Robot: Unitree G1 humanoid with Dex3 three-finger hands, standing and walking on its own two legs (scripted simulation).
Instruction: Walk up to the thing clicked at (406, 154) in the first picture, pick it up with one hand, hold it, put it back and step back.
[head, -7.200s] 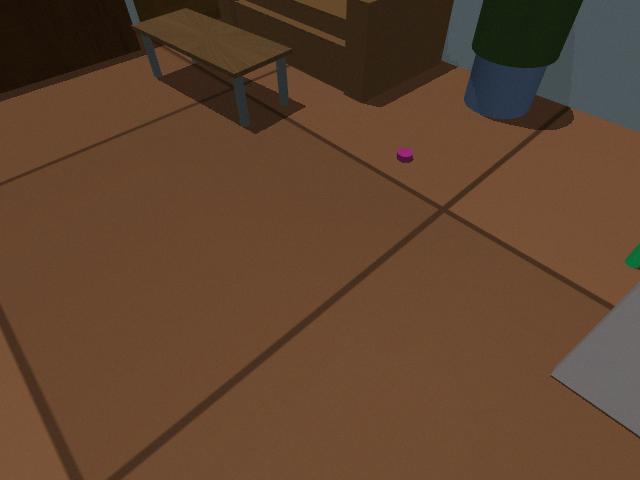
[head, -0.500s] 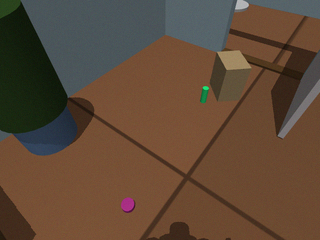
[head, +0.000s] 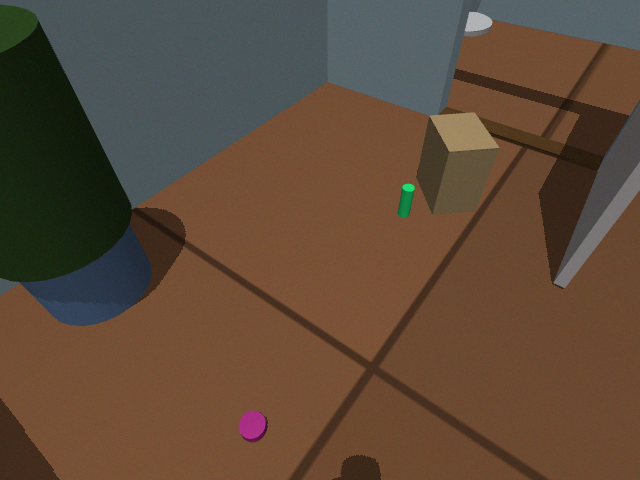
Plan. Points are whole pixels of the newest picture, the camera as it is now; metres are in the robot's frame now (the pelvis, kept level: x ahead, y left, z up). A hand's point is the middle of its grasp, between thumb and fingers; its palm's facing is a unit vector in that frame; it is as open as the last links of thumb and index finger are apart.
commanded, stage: stand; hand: left
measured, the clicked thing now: (252, 426) +0.44 +0.24 -0.77
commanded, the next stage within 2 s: none
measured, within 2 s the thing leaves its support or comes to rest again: neither
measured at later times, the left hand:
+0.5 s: hand out of the picture +0.09 +0.24 -0.15, palm faces -0.02 -0.94 -0.34, open 7.4 cm
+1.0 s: hand out of the picture +0.08 +0.24 -0.15, palm faces -0.02 -0.94 -0.35, open 7.4 cm
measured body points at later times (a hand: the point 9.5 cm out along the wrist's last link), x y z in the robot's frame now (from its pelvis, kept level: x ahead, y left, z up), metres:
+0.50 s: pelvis +0.01 -0.01 +0.00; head +0.02 -0.01 +0.45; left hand +0.09 +0.29 -0.13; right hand +0.10 -0.31 -0.13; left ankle +0.02 +0.13 -0.75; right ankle -0.02 -0.12 -0.75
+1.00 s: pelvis +0.01 -0.01 +0.00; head +0.01 -0.01 +0.45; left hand +0.08 +0.29 -0.13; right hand +0.08 -0.31 -0.13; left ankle +0.02 +0.13 -0.75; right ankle -0.02 -0.12 -0.75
